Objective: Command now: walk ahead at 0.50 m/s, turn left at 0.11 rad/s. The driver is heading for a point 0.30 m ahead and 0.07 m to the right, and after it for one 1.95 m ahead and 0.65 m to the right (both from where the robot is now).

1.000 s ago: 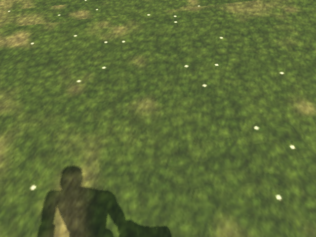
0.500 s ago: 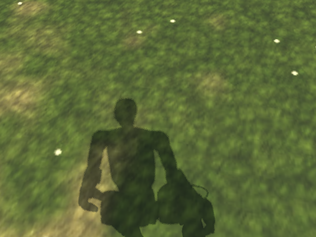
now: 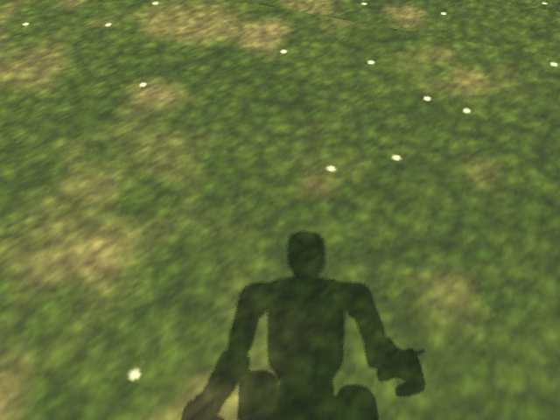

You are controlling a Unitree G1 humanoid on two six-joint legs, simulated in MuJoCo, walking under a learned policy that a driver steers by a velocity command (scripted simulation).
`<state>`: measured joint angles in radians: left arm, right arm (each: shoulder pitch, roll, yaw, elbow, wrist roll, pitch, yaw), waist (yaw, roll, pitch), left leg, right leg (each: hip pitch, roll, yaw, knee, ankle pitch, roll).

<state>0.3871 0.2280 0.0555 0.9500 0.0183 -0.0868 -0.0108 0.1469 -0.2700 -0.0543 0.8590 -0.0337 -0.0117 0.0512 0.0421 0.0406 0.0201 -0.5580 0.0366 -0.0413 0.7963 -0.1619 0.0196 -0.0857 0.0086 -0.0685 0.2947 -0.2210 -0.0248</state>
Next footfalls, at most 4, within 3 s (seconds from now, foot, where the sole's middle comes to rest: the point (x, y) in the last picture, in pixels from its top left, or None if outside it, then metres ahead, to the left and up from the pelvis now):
0.14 left None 0.20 0.12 -0.78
0.66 right None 0.45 -0.12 -0.78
1.22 left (363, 305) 0.81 -0.13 -0.78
1.72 right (463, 268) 0.94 -0.42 -0.78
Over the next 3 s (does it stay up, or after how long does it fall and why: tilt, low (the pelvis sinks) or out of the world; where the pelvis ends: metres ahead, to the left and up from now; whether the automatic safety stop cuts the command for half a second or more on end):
stays up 1.47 -0.43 -0.01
